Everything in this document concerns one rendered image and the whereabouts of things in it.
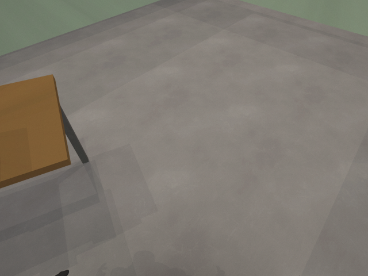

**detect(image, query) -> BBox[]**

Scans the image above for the table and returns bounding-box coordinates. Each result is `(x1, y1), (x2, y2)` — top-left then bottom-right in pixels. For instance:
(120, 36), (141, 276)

(0, 74), (89, 188)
